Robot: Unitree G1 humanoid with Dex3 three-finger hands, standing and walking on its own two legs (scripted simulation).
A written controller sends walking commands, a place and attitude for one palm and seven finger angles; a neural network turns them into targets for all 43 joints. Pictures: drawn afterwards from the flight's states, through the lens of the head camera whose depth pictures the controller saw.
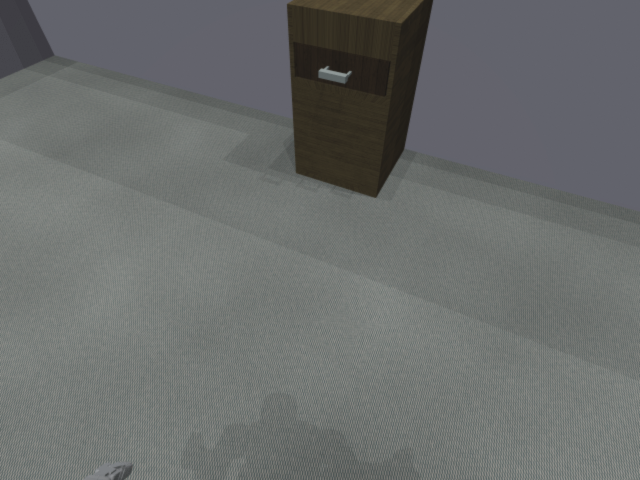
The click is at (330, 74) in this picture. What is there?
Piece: drawer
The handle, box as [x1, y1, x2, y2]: [318, 66, 351, 83]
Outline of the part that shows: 318,77 344,83 347,80 347,77 351,73 351,71 345,74 331,71 328,69 328,66 326,66 318,71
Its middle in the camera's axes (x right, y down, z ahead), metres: +0.05 -0.63 +1.48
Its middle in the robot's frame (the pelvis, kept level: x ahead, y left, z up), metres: +1.52 +0.02 -0.19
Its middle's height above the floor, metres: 0.58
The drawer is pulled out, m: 0.00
